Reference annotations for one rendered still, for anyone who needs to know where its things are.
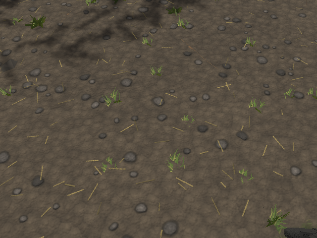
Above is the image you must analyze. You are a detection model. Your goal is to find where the robot right hand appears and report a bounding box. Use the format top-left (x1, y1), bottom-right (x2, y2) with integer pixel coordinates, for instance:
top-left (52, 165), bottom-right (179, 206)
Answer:
top-left (284, 227), bottom-right (317, 238)

